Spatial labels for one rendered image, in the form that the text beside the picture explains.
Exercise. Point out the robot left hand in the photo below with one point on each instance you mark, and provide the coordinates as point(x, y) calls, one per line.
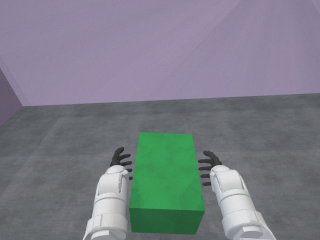
point(117, 158)

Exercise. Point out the robot right forearm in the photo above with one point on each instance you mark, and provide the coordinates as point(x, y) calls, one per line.
point(240, 218)

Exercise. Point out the robot left forearm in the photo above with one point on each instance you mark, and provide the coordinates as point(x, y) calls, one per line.
point(108, 220)

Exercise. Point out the robot right hand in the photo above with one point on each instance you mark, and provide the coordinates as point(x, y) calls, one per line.
point(214, 161)

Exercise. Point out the carton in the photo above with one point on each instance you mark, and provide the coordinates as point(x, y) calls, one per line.
point(166, 195)

